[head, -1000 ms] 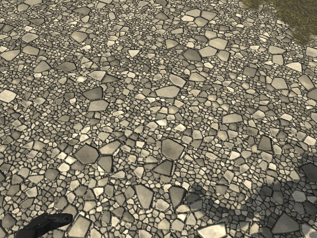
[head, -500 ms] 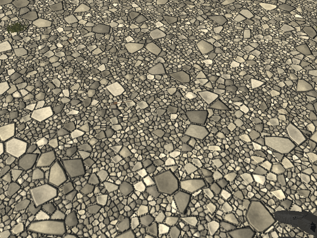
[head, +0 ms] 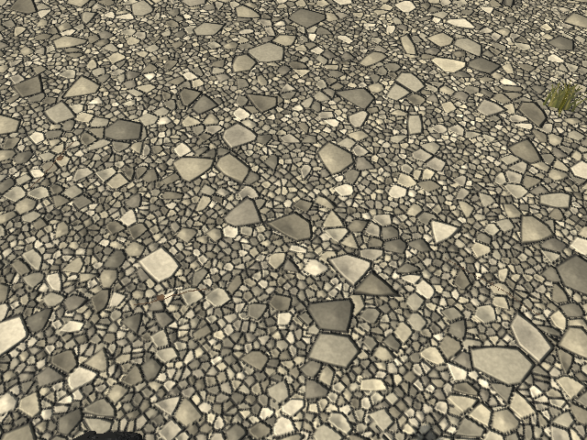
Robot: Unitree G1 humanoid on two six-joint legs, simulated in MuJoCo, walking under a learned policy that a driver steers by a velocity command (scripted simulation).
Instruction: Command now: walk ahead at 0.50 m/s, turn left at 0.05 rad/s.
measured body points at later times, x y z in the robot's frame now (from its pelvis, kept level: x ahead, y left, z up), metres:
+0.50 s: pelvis +0.28 -0.02 +0.01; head +0.31 -0.02 +0.46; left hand +0.29 +0.26 -0.12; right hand +0.49 -0.26 -0.08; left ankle +0.46 +0.13 -0.70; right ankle +0.19 -0.13 -0.74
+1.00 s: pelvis +0.54 +0.00 +0.00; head +0.57 -0.02 +0.45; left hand +0.79 +0.19 -0.09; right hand +0.50 -0.29 -0.12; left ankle +0.47 +0.12 -0.74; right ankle +0.67 -0.19 -0.69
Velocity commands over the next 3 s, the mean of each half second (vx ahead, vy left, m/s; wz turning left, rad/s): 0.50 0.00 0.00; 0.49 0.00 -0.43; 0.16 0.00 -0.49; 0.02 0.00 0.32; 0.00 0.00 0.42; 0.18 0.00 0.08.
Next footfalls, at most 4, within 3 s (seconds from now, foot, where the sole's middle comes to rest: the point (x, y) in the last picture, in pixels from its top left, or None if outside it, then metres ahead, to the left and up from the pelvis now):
0.08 right None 0.23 -0.13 -0.77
0.58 left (228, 427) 0.51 0.12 -0.77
1.10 right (351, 332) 0.73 -0.18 -0.77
1.56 left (268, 293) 0.85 0.02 -0.77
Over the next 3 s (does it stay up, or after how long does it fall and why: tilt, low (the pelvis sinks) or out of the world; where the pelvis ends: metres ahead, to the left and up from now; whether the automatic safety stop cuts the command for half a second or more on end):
stays up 0.85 -0.02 0.00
